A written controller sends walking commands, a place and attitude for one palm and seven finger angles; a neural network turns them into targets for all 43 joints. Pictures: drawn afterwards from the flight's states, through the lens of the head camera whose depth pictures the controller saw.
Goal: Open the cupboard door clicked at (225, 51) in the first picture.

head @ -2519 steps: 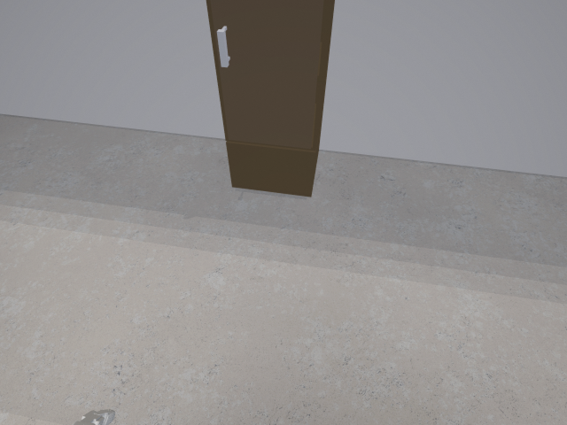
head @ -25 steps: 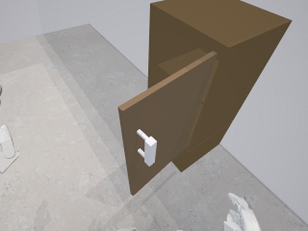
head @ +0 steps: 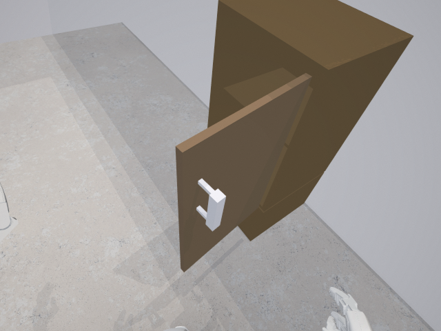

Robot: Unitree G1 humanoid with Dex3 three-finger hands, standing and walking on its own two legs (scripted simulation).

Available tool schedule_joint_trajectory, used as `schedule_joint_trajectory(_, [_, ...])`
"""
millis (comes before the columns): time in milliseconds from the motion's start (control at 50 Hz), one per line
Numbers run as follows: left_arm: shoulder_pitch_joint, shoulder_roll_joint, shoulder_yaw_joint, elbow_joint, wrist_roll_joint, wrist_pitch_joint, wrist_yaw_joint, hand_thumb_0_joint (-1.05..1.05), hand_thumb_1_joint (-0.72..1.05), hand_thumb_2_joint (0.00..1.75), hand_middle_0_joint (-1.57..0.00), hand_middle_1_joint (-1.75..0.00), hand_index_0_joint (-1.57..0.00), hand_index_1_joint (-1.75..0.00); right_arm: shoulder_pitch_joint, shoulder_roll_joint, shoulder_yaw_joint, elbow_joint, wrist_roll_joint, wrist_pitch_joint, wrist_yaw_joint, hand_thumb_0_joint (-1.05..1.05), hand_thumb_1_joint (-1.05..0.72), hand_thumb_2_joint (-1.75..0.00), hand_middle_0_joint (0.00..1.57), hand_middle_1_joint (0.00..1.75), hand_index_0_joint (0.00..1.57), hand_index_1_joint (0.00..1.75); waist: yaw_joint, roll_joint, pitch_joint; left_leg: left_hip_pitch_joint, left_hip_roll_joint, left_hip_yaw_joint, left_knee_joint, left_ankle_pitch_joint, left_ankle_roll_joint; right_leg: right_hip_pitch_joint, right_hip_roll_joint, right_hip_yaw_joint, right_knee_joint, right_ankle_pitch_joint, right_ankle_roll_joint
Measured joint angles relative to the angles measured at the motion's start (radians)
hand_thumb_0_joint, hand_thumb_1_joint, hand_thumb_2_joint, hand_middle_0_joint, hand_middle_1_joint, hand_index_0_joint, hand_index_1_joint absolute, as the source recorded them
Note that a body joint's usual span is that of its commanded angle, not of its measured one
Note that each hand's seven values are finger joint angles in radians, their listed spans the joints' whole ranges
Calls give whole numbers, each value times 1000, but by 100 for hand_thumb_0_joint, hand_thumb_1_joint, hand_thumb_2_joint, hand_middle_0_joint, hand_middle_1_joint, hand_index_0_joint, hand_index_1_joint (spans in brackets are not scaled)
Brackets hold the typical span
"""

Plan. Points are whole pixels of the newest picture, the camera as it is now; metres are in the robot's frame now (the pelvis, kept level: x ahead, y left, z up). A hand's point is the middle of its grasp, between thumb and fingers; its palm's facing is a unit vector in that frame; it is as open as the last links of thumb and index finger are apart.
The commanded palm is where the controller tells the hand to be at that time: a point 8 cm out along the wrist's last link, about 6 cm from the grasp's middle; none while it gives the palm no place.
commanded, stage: step back with the hand held close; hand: left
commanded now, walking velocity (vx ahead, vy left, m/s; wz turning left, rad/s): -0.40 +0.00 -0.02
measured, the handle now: (208, 204) +0.37 +0.05 -0.02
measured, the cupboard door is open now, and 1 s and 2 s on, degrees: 97 97 97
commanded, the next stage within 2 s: stop stepping back and stand still in 0.24 s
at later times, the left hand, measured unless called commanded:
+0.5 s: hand out of the picture +0.10 +0.20 +0.18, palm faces +0.32 -0.81 -0.48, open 7.4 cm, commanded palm +0.07 +0.23 +0.19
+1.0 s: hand out of the picture +0.05 +0.24 +0.16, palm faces +0.39 -0.82 -0.41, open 7.4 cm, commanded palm +0.00 +0.27 +0.19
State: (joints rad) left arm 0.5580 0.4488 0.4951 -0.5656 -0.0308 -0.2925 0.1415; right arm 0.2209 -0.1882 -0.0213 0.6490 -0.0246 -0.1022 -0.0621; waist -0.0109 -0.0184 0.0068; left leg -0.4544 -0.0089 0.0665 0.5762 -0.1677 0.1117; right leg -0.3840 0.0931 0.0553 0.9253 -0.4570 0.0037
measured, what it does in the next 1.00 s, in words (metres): walks backwards: right foot, then left foot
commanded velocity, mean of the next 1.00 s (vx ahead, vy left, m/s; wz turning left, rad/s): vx -0.07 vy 0.03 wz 0.02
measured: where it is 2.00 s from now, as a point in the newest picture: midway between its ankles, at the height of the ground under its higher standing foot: outside the picture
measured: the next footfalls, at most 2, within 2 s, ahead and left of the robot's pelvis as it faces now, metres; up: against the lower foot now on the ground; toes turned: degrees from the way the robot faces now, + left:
right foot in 0.32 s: -0.17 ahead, -0.13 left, +0.00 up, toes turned -3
left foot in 0.56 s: -0.06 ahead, +0.06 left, +0.00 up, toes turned -6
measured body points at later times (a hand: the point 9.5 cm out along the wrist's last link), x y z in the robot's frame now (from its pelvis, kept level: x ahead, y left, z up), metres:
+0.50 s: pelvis -0.10 -0.05 +0.01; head -0.10 -0.02 +0.46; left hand +0.08 +0.24 +0.21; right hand +0.02 -0.31 -0.07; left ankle -0.05 +0.06 -0.70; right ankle -0.20 -0.14 -0.73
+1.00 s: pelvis -0.17 -0.02 +0.01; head -0.17 +0.00 +0.46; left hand +0.03 +0.28 +0.19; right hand -0.05 -0.26 -0.08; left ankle -0.10 +0.06 -0.73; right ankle -0.21 -0.14 -0.73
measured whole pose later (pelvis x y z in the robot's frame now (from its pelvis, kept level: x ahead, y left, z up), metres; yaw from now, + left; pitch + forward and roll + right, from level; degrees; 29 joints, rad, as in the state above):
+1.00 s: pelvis -0.17 -0.02 +0.01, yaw -5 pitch -2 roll -1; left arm 0.50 0.38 0.42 -0.42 -0.03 -0.20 0.14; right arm 0.26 -0.18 0.03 0.68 0.00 -0.11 -0.08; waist 0.01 -0.03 0.00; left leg -0.30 -0.03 0.00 0.49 -0.17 0.04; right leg -0.17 0.02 0.00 0.52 -0.34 0.01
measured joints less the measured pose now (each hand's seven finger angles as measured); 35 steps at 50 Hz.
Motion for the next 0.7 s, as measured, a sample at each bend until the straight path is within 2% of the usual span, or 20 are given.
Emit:
schedule_joint_trajectory(80, [-26,-33,-38,-4,-15,13,2,1,89,89,-21,-30,-22,-30,-35,35,27,26,-5,-33,14,1,-90,-90,21,30,20,30,26,-4,-25,10,37,16,-131,83,-12,107,-26,-17,-90,-58,7])
schedule_joint_trajectory(140, [-49,-27,-66,-15,-22,35,-8,1,89,89,-21,-30,-21,-30,-71,57,45,25,-11,-47,23,1,-90,-90,21,30,20,30,25,-8,-26,11,61,20,-221,152,-23,165,-31,-29,-185,-68,6])
schedule_joint_trajectory(220, [-41,24,-59,-44,-42,56,-28,1,89,89,-21,-30,-21,-30,-114,72,59,-5,-17,-48,32,1,-90,-90,21,30,21,30,11,-19,-15,-3,80,30,-301,232,-40,213,-33,-56,-329,-45,-3])
schedule_joint_trajectory(260, [-16,61,-37,-64,-54,55,-37,1,89,89,-21,-30,-21,-30,-129,72,61,-25,-25,-38,38,1,-90,-90,21,30,21,30,5,-31,-6,-18,81,37,-311,260,-49,241,-35,-72,-436,15,-8])
schedule_joint_trajectory(320, [17,106,1,-85,-71,46,-55,1,89,89,-21,-30,-21,-30,-148,50,61,-58,-18,-19,42,1,-90,-90,21,30,21,30,12,-43,22,-54,79,58,-273,276,-62,271,-47,-99,-556,105,-19])
schedule_joint_trajectory(340, [20,101,-6,-85,-73,41,-62,1,89,89,-21,-30,-22,-30,-149,34,54,-57,-18,-9,41,1,-90,-90,21,30,21,30,9,-16,37,-67,92,42,-239,252,-69,274,-32,-114,-553,115,-23])
schedule_joint_trajectory(360, [29,99,-14,-87,-74,36,-67,1,89,89,-22,-30,-22,-30,-140,23,47,-50,-10,1,40,1,-90,-90,21,30,21,30,9,-2,40,-83,93,21,-186,158,-89,275,-24,-122,-545,117,-26])
schedule_joint_trajectory(400, [69,91,-22,-94,-67,30,-68,1,89,89,-22,-30,-22,-30,-97,13,38,-27,7,21,34,1,-90,-90,21,30,21,30,29,-25,16,-130,58,-21,31,-35,-119,264,-44,-109,-516,109,-32])
schedule_joint_trajectory(420, [93,81,-20,-91,-59,33,-63,1,88,89,-22,-30,-22,-30,-70,8,35,-17,14,34,29,1,-90,-90,21,30,21,30,38,-42,-5,-137,38,-31,135,-90,-124,259,-58,-95,-504,105,-33])
schedule_joint_trajectory(440, [108,67,-22,-81,-50,43,-55,1,88,89,-22,-30,-22,-30,-43,1,34,-11,19,44,24,1,-90,-90,21,30,20,30,46,-53,-24,-126,24,-31,198,-121,-125,258,-70,-83,-496,101,-33])
schedule_joint_trajectory(480, [99,31,-34,-34,-32,64,-33,1,88,89,-22,-30,-22,-30,5,-19,31,-2,29,53,6,1,-90,-90,21,30,20,30,51,-57,-53,-61,12,-23,211,-146,-123,264,-85,-68,-484,95,-30])
schedule_joint_trajectory(520, [48,-6,-56,32,-19,88,-9,1,88,89,-22,-30,-22,-30,42,-44,23,7,36,48,-10,1,-90,-90,21,30,20,30,43,-43,-72,32,11,-20,133,-136,-112,268,-91,-74,-466,85,-23])
schedule_joint_trajectory(560, [-17,-41,-78,85,-13,114,8,1,88,89,-22,-30,-22,-30,63,-69,13,15,43,40,-22,1,-90,-90,21,30,20,30,28,-19,-77,135,19,-28,8,-65,-96,264,-87,-92,-429,65,-14])
schedule_joint_trajectory(580, [-51,-52,-85,104,-12,123,14,1,88,89,-22,-30,-22,-30,61,-73,7,23,45,39,-26,1,-90,-90,21,30,20,30,17,-19,-69,158,12,-33,-29,-93,-91,257,-93,-99,-404,54,-9])
schedule_joint_trajectory(640, [-83,-61,-87,118,-10,138,18,1,89,89,-21,-30,-21,-30,31,-57,12,14,46,41,-22,1,-90,-90,20,29,20,30,-4,-51,-30,176,-7,-14,-47,-73,-87,238,-115,-80,-351,108,7])
schedule_joint_trajectory(700, [-34,-31,-81,69,-10,125,3,1,89,89,-21,-30,-21,-30,21,-29,25,-28,38,8,-9,1,-90,-90,20,29,20,30,-33,-57,-24,158,-2,-8,-54,-42,-87,231,-107,-66,-369,64,-1])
